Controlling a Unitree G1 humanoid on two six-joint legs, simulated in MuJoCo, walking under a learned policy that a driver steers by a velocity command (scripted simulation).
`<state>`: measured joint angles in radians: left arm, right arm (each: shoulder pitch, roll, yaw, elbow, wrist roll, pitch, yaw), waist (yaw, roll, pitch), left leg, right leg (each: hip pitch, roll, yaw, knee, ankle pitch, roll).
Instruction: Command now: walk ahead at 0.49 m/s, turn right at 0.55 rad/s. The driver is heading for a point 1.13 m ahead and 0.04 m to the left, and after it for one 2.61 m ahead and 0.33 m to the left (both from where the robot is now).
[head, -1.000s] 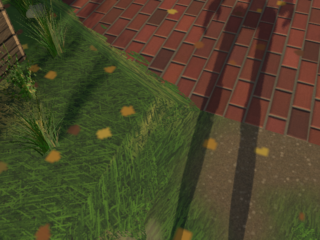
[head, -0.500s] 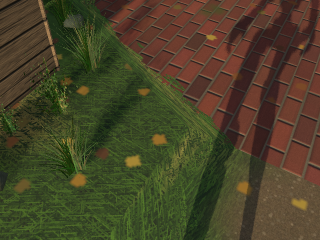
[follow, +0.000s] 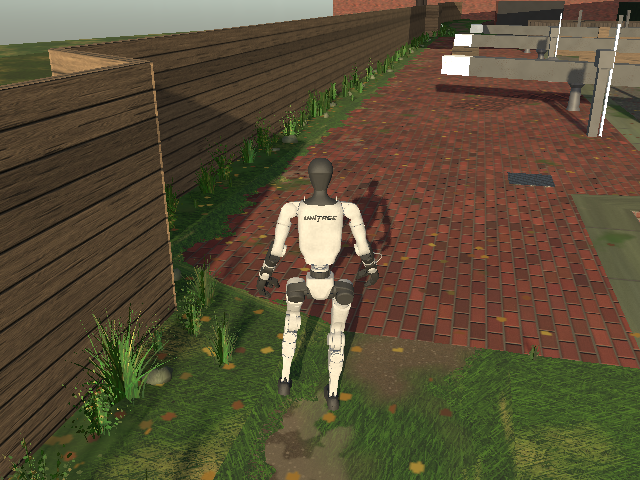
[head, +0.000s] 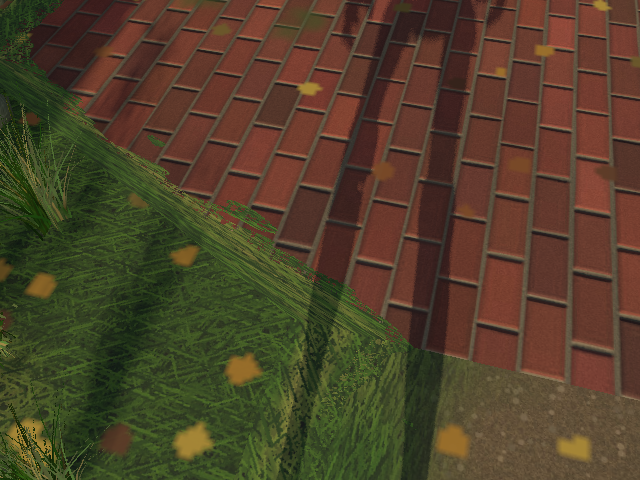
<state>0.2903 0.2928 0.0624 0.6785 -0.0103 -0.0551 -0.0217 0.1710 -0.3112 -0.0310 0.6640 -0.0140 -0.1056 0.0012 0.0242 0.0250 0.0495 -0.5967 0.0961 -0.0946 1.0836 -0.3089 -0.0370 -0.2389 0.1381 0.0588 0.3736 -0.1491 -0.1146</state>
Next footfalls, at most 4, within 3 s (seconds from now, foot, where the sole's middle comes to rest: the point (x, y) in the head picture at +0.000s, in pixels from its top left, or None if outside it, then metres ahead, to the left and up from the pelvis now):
0.24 left None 0.32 0.16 -0.78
0.76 right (408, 438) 0.55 -0.13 -0.78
1.28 left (299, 314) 0.84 0.11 -0.78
1.72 right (356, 231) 1.10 -0.03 -0.78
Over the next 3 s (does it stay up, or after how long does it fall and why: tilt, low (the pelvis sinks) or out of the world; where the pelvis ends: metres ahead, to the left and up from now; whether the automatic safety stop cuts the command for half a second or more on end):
stays up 1.29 0.05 -0.03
